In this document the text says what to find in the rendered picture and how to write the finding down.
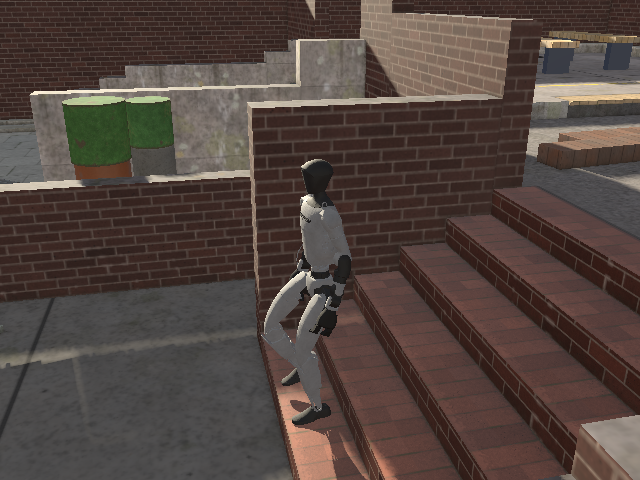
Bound robot left upper arm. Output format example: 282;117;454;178
319;208;352;266

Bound right robot hand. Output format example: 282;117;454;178
289;269;304;301

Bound left robot hand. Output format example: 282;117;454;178
309;308;338;337

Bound humanoid robot head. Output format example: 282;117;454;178
301;159;334;208

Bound robot right shin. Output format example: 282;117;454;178
261;331;300;367

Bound right robot forearm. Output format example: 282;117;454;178
297;251;311;272

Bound left robot forearm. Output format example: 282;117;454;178
325;255;351;311

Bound robot right upper arm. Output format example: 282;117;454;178
300;194;313;206

